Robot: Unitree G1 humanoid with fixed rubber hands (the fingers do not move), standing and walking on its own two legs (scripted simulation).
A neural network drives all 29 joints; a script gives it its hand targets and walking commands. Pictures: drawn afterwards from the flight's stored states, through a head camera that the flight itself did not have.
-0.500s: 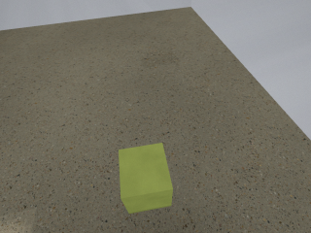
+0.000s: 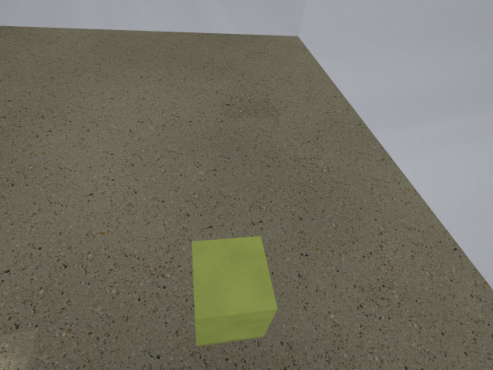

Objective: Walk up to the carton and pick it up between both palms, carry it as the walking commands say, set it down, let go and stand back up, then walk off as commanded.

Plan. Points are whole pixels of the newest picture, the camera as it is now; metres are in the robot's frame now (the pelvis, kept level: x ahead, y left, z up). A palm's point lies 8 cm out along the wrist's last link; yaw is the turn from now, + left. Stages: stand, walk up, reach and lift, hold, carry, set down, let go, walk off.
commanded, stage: walk up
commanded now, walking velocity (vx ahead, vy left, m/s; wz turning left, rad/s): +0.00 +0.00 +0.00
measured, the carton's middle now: (228, 290) +0.53 -0.01 -0.63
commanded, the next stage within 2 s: none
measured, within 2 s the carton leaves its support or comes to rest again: neither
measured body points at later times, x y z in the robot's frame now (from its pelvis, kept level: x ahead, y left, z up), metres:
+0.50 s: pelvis -0.01 -0.05 +0.01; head -0.01 -0.04 +0.46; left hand +0.00 +0.20 -0.15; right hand -0.07 -0.29 -0.14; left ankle +0.01 +0.09 -0.75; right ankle +0.05 -0.21 -0.70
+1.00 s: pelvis +0.09 -0.13 +0.01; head +0.09 -0.19 +0.45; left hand -0.06 +0.03 -0.12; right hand +0.19 -0.34 -0.17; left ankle +0.08 +0.03 -0.66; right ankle +0.05 -0.22 -0.75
